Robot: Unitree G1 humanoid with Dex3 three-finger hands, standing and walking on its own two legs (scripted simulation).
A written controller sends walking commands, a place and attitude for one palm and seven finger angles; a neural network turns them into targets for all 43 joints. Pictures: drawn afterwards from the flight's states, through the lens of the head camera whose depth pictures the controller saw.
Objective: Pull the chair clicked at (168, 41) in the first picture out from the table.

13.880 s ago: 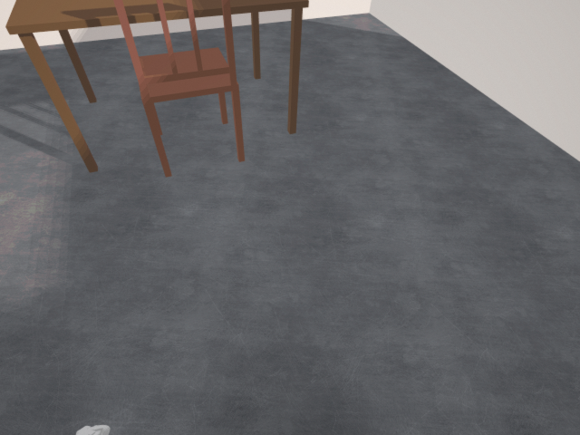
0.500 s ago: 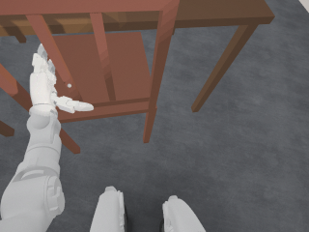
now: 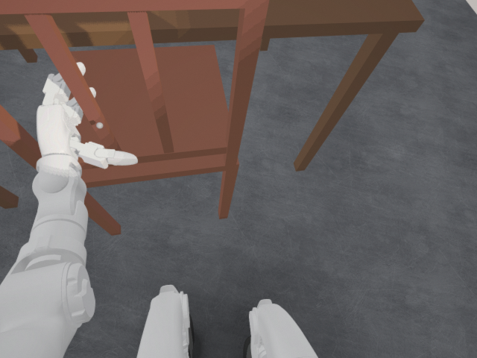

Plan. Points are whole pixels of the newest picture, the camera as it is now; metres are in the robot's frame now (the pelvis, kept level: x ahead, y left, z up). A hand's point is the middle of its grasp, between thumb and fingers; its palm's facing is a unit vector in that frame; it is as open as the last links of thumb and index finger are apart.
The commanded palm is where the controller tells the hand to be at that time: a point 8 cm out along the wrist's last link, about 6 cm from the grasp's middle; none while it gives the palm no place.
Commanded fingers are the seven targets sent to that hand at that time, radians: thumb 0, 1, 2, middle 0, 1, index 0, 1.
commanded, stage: hook a spindle and tug to test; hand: left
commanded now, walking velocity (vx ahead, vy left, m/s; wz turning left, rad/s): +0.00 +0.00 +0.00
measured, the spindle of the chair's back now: (88, 104) +0.51 +0.22 +0.05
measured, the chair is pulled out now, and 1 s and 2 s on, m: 0.00 0.01 0.11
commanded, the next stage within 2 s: step backward, pulling the chair out in 1.16 s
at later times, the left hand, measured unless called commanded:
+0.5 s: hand (97, 127) +0.48 +0.21 +0.03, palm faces +0.14 -0.99 -0.04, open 6.1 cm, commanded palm +0.46 +0.24 +0.04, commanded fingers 0.00 0.90 0.90 -0.50 -1.45 -0.50 -1.45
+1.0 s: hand (107, 134) +0.47 +0.19 +0.03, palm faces +0.15 -0.99 -0.03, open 5.3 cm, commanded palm +0.43 +0.23 +0.04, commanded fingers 0.00 0.90 0.90 -0.50 -1.45 -0.50 -1.45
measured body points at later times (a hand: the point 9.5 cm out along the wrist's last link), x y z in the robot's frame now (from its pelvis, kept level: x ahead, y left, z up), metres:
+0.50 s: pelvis +0.00 +0.01 +0.00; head +0.15 +0.04 +0.43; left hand +0.47 +0.26 +0.03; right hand +0.04 -0.25 -0.11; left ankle +0.07 +0.11 -0.61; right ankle -0.02 -0.12 -0.61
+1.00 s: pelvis +0.01 +0.01 +0.01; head +0.14 +0.03 +0.44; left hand +0.45 +0.25 +0.03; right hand +0.05 -0.25 -0.11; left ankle +0.07 +0.11 -0.61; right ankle -0.02 -0.12 -0.61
